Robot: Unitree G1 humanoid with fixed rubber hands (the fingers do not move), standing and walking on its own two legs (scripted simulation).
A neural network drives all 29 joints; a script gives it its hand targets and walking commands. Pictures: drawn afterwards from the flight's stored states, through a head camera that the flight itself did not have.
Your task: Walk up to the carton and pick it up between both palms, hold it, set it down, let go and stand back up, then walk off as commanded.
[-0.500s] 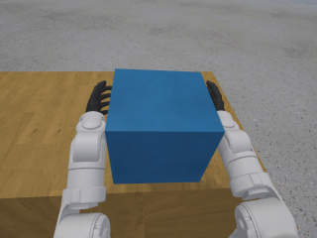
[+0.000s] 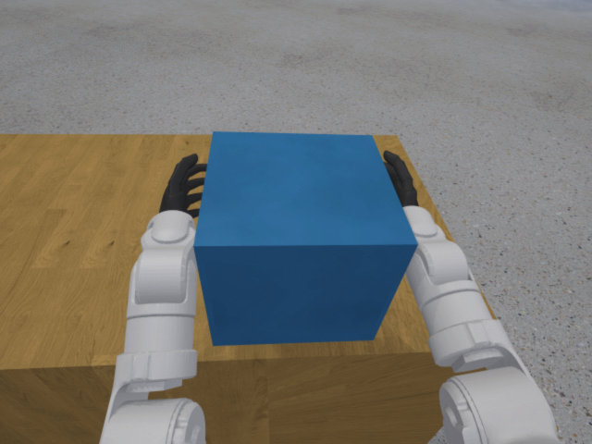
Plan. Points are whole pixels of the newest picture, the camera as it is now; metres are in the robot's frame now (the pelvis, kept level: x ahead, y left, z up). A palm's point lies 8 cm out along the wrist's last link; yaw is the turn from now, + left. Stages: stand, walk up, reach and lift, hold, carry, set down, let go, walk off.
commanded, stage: hold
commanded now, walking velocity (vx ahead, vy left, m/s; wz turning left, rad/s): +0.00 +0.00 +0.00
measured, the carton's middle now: (294, 237) +0.33 +0.00 +0.16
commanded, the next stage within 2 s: set down in 0.92 s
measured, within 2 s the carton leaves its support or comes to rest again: neither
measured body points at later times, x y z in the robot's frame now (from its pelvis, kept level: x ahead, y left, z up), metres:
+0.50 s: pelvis +0.00 +0.00 +0.00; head -0.04 +0.02 +0.45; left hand +0.38 +0.14 +0.18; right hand +0.38 -0.15 +0.17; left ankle +0.01 +0.12 -0.75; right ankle +0.03 -0.13 -0.75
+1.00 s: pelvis +0.00 +0.00 +0.00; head -0.04 +0.02 +0.45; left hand +0.38 +0.15 +0.17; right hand +0.38 -0.14 +0.17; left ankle +0.01 +0.12 -0.75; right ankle +0.03 -0.13 -0.75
